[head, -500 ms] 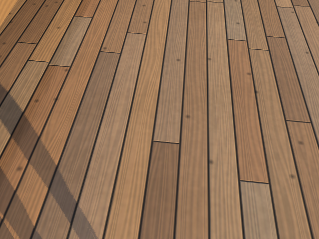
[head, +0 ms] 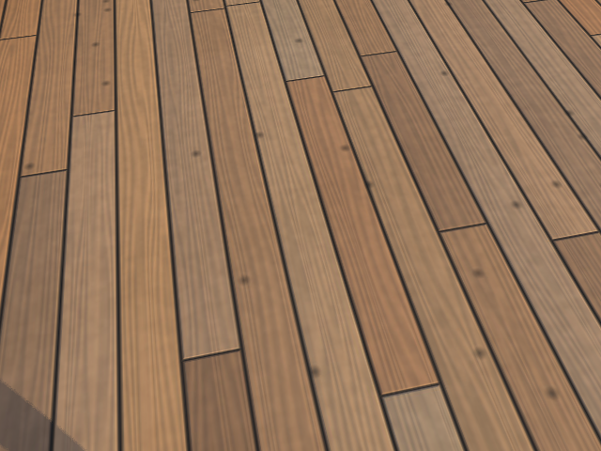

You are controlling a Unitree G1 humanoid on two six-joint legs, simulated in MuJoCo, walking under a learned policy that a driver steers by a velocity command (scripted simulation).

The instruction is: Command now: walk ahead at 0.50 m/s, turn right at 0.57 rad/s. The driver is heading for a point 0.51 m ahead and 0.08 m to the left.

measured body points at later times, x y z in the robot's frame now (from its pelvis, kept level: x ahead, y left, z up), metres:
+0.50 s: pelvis +0.30 +0.08 +0.00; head +0.33 +0.09 +0.45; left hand +0.40 +0.36 -0.12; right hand +0.42 -0.19 -0.10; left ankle +0.35 +0.15 -0.74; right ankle +0.22 -0.07 -0.65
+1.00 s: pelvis +0.47 +0.07 +0.00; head +0.49 +0.07 +0.45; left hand +0.60 +0.33 -0.11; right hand +0.60 -0.18 -0.13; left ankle +0.40 +0.19 -0.71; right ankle +0.56 -0.03 -0.74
